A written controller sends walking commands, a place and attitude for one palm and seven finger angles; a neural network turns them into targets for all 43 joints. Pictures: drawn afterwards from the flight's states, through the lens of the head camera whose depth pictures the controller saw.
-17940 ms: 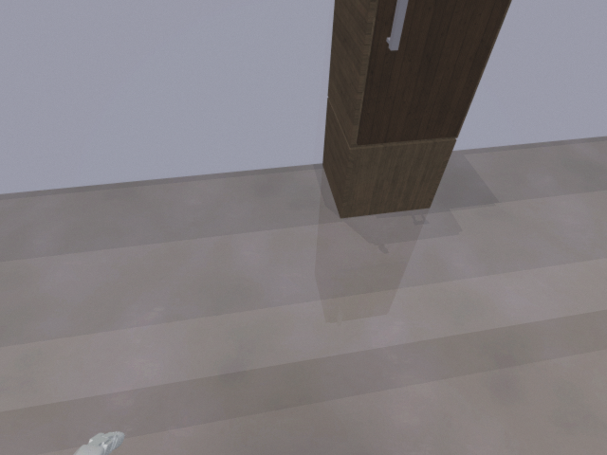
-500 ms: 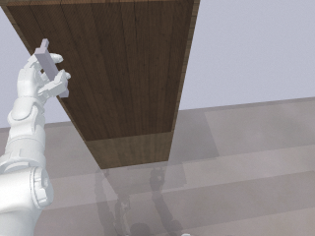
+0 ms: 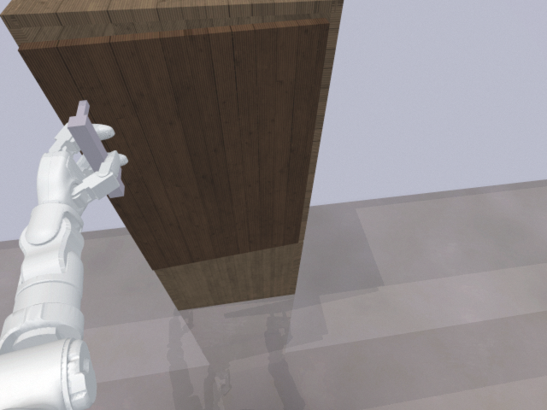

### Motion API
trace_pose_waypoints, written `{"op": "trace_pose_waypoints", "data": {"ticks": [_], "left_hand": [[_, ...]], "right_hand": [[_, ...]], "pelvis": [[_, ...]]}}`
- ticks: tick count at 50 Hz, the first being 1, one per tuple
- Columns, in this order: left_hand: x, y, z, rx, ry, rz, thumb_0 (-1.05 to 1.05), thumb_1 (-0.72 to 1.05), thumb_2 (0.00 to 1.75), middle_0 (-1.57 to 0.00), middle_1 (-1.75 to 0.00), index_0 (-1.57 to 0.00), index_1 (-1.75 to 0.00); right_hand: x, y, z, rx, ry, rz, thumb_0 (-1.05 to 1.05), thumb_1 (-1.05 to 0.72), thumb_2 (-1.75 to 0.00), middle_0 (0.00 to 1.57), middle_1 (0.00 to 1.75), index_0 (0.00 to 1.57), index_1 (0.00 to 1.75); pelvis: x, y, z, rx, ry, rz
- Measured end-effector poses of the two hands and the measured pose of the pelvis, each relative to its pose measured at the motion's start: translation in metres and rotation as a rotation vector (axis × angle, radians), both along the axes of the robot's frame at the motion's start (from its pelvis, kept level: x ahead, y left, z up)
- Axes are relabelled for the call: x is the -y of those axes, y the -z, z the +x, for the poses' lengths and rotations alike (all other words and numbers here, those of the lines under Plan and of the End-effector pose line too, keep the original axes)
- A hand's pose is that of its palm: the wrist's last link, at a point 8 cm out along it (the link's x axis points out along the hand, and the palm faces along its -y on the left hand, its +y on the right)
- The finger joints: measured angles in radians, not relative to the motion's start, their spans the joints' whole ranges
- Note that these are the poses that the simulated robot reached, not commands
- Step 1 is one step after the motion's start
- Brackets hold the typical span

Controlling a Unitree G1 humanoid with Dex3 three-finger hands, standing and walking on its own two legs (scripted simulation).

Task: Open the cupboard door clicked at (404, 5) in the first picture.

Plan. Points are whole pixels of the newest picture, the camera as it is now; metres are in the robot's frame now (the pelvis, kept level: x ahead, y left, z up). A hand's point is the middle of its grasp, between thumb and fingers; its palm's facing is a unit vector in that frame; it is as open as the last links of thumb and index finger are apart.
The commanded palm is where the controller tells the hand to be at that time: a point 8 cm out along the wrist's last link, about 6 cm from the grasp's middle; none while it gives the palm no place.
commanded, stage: pull the door open along its arc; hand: left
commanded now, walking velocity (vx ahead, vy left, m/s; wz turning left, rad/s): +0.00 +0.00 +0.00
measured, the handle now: (101, 151) +0.47 +0.27 +0.11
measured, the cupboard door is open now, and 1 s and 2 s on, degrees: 4 43 42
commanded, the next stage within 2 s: open thumb and fingers to let go in 0.66 s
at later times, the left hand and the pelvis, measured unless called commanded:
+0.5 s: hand (175, 267) +0.27 +0.12 +0.13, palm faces +0.46 -0.88 +0.07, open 6.4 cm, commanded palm +0.19 +0.15 +0.11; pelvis +0.00 -0.01 +0.01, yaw +3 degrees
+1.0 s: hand (210, 284) +0.25 +0.08 +0.12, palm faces +0.53 -0.85 -0.01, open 7.1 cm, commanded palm +0.20 +0.11 +0.11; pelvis -0.01 -0.05 +0.01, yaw +5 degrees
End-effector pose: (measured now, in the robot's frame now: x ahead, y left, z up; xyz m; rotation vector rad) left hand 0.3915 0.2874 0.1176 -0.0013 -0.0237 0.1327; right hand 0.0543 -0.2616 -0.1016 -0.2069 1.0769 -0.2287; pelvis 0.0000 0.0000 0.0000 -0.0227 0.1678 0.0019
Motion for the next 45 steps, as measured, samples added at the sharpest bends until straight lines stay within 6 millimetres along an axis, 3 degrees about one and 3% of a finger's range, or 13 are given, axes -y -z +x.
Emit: {"op": "trace_pose_waypoints", "data": {"ticks": [9,17,23,28,34,45], "left_hand": [[0.027,0.001,-0.061,0.026,0.018,-0.019,0.01,0.70,0.73,-0.32,-1.34,-0.29,-1.30],[0.082,0.001,-0.124,0.030,-0.211,-0.115,0.03,0.67,0.74,-0.30,-1.34,-0.32,-1.27],[0.121,-0.005,-0.158,-0.023,-0.326,-0.105,0.04,0.66,0.74,-0.29,-1.30,-0.33,-1.29],[0.146,-0.009,-0.177,-0.050,-0.348,-0.036,0.04,0.65,0.73,-0.30,-1.29,-0.32,-1.31],[0.168,-0.009,-0.195,-0.056,-0.299,0.001,0.03,0.64,0.70,-0.31,-1.29,-0.32,-1.32],[0.175,-0.005,-0.187,-0.053,-0.415,-0.001,0.01,0.63,0.77,-0.35,-1.32,-0.35,-1.32]], "right_hand": [[-0.018,-0.013,0.059,0.189,-0.066,0.053,0.01,-0.91,-0.90,0.20,0.30,0.21,0.30],[-0.052,-0.032,0.127,0.353,-0.221,0.114,0.01,-0.91,-0.90,0.20,0.30,0.20,0.30],[-0.073,-0.047,0.157,0.407,-0.307,0.146,0.01,-0.91,-0.90,0.20,0.30,0.21,0.30],[-0.078,-0.048,0.163,0.390,-0.337,0.172,0.01,-0.91,-0.90,0.20,0.30,0.21,0.30],[-0.063,-0.040,0.157,0.353,-0.318,0.192,0.01,-0.91,-0.90,0.20,0.30,0.21,0.30],[-0.025,-0.021,0.137,0.263,-0.301,0.112,0.01,-0.91,-0.90,0.20,0.30,0.20,0.30]], "pelvis": [[-0.005,-0.005,0.005,0.057,-0.002,0.003],[-0.002,-0.006,-0.001,0.109,-0.027,0.013],[0.006,-0.007,-0.003,0.149,-0.047,0.019],[0.015,-0.007,-0.002,0.173,-0.056,0.022],[0.027,-0.005,-0.001,0.196,-0.060,0.024],[0.046,-0.005,-0.011,0.205,-0.089,0.034]]}}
